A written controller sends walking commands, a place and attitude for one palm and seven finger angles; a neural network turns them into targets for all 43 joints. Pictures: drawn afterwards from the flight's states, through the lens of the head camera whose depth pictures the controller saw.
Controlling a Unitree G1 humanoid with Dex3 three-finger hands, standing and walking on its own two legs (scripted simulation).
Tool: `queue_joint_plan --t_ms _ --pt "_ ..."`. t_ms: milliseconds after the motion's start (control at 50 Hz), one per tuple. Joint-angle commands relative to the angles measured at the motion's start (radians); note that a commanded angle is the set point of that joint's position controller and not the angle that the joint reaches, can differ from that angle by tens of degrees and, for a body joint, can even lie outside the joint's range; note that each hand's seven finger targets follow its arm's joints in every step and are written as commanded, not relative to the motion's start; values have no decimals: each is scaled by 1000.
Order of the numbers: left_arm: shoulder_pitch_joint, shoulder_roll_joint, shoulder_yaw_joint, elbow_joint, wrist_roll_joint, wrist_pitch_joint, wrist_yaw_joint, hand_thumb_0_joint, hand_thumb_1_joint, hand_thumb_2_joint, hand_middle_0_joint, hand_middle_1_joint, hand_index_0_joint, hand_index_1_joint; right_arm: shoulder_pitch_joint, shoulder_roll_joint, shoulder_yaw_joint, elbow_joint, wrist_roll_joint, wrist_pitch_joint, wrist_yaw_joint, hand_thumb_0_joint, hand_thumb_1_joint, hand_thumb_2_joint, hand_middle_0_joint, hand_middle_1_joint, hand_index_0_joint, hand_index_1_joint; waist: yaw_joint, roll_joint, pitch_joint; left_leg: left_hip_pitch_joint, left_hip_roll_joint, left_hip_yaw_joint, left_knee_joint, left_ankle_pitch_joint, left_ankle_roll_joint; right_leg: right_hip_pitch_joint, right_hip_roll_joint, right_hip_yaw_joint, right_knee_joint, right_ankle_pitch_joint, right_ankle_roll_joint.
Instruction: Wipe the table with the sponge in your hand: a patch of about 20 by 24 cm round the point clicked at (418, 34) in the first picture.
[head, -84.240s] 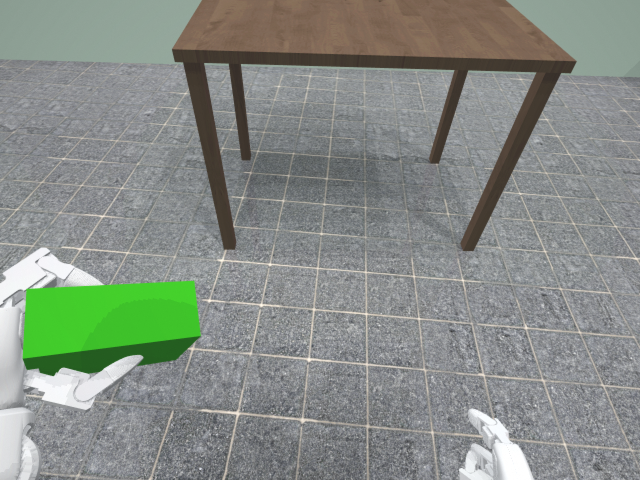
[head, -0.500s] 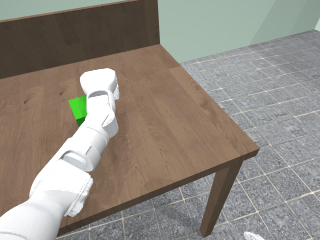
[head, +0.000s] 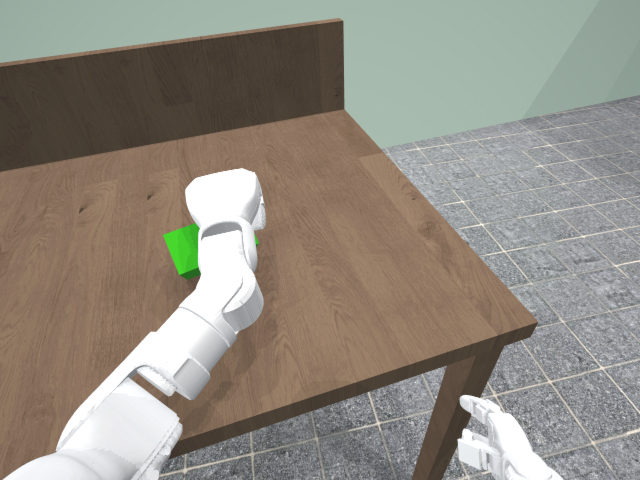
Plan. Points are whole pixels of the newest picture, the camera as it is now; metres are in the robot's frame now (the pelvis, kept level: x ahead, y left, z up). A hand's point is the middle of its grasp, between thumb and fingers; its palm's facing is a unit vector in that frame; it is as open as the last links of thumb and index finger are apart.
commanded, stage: wipe back along the third lane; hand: left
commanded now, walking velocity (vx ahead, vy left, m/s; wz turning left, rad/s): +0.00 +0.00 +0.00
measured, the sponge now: (213, 247) +0.40 +0.21 +0.10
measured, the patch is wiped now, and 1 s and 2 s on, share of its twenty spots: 0.90 0.90 0.90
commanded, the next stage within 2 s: slide back across to the middle lane in 0.84 s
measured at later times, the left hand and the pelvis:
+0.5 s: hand (252, 257) +0.33 +0.12 +0.16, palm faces +0.19 -0.07 -0.98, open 7.0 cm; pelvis -0.03 -0.02 +0.00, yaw -1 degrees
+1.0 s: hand (265, 285) +0.29 +0.10 +0.16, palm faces +0.23 -0.15 -0.96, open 7.0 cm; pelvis -0.03 -0.05 +0.00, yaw -2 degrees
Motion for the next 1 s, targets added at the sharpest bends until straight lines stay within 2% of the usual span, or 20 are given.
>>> queue_joint_plan --t_ms 0,100,200,240,280,320,360,420,440,520,540,560,580,620,640,720,800,920,940,980 --pt "-127 -32 34 -158 -74 23 -73 0 100 1300 -1200 -1600 -1200 -1600 -240 -86 -24 -182 8 -39 11 0 -900 -900 200 300 200 300 -12 -153 -139 60 21 14 -9 412 4 102 -1 -20 7 514 -41" --pt "-71 -16 48 -227 -82 27 -66 0 100 1300 -1200 -1600 -1200 -1600 -254 -86 -22 -187 10 -34 12 0 -900 -900 200 300 200 300 -6 -170 -137 53 24 15 -14 370 2 106 1 -14 10 465 -40" --pt "-59 -44 18 -272 -84 23 -54 0 100 1300 -1200 -1600 -1200 -1600 -263 -81 -21 -194 14 -29 15 0 -900 -900 200 300 200 300 -11 -175 -103 48 25 8 -27 297 5 70 5 -13 -3 355 -40" --pt "-83 7 72 -283 -89 15 -44 0 100 1300 -1200 -1600 -1200 -1600 -269 -83 -20 -191 13 -31 8 0 -900 -900 200 300 200 300 -9 -187 -99 38 26 5 -33 266 6 69 7 -2 -14 319 -40" --pt "-50 2 57 -274 -82 17 -36 0 100 1300 -1200 -1600 -1200 -1600 -272 -83 -18 -192 15 -32 5 0 -900 -900 200 300 200 300 -7 -189 -94 37 24 14 -33 251 4 67 4 0 -13 295 -37" --pt "-69 -22 31 -274 -77 15 -34 0 100 1300 -1200 -1600 -1200 -1600 -277 -80 -16 -192 17 -31 5 0 -900 -900 200 300 200 300 -12 -161 -76 36 23 14 -36 221 2 43 4 4 -19 245 -38" --pt "-56 -9 42 -275 -85 5 -28 0 100 1300 -1200 -1600 -1200 -1600 -280 -81 -17 -194 19 -32 4 0 -900 -900 200 300 200 300 -11 -145 -71 36 27 9 -43 189 2 32 6 4 -23 192 -39" --pt "-53 -25 27 -272 -84 1 -22 0 100 1300 -1200 -1600 -1200 -1600 -274 -77 -19 -196 20 -38 5 0 -900 -900 200 300 200 300 -10 -145 -72 33 20 14 -36 174 4 29 4 12 -31 173 -37" --pt "-52 -3 57 -289 -94 -7 -20 0 100 1300 -1200 -1600 -1200 -1600 -281 -76 -18 -204 21 -41 4 0 -900 -900 200 300 200 300 -8 -153 -77 26 24 6 -41 166 4 34 6 15 -36 163 -38" --pt "-4 -23 30 -286 -97 -4 -16 0 100 1300 -1200 -1600 -1200 -1600 -280 -79 -19 -202 22 -45 7 0 -900 -900 200 300 200 300 -6 -172 -77 23 17 21 -30 165 7 46 -1 26 -39 174 -30" --pt "9 -8 59 -314 -108 -13 -16 0 100 1300 -1200 -1600 -1200 -1600 -285 -76 -20 -212 22 -49 8 0 -900 -900 200 300 200 300 -3 -193 -91 16 18 15 -30 171 10 63 3 30 -41 187 -29" --pt "47 -13 44 -305 -103 -10 -14 0 100 1300 -1200 -1600 -1200 -1600 -287 -81 -22 -208 21 -48 10 0 -900 -900 200 300 200 300 0 -176 -83 23 18 24 -26 177 9 63 -2 31 -36 194 -28" --pt "59 -25 31 -318 -108 -8 -17 0 100 1300 -1200 -1600 -1200 -1600 -286 -79 -22 -211 21 -48 12 0 -900 -900 200 300 200 300 0 -194 -72 19 14 29 -22 179 11 65 -3 33 -42 206 -23" --pt "110 2 52 -343 -108 -5 -19 0 100 1300 -1200 -1600 -1200 -1600 -292 -81 -23 -211 21 -47 14 0 -900 -900 200 300 200 300 5 -187 -63 11 15 34 -18 186 10 74 -5 46 -44 223 -22" --pt "119 1 64 -388 -123 -13 -23 0 100 1300 -1200 -1600 -1200 -1600 -302 -76 -21 -227 22 -50 15 0 -900 -900 200 300 200 300 6 -209 -71 6 15 29 -20 192 14 89 -3 48 -48 236 -19" --pt "165 26 60 -410 -115 -12 -30 0 100 1300 -1200 -1600 -1200 -1600 -300 -81 -22 -217 21 -48 12 0 -900 -900 200 300 200 300 0 -206 -16 3 15 41 -11 187 14 67 -7 72 -61 235 -14" --pt "216 26 54 -467 -117 -25 -33 0 100 1300 -1200 -1600 -1200 -1600 -305 -78 -22 -225 20 -51 11 0 -900 -900 200 300 200 300 4 -176 -13 13 12 45 -3 187 14 62 -9 85 -67 219 -14" --pt "315 22 50 -563 -119 -38 -30 0 100 1300 -1200 -1600 -1200 -1600 -305 -73 -25 -240 17 -46 21 0 -900 -900 200 300 200 300 12 -182 -46 17 9 46 14 225 14 99 -9 99 -48 303 -12" --pt "322 75 111 -602 -124 -44 -26 0 100 1300 -1200 -1600 -1200 -1600 -312 -72 -24 -247 17 -48 20 0 -900 -900 200 300 200 300 20 -192 -61 21 10 37 14 227 17 108 -2 120 -54 309 -16" --pt "345 119 149 -612 -118 -45 -17 0 100 1300 -1200 -1600 -1200 -1600 -309 -73 -25 -242 12 -47 9 0 -900 -900 200 300 200 300 22 -219 -61 16 8 48 21 240 15 130 -9 130 -46 354 -9"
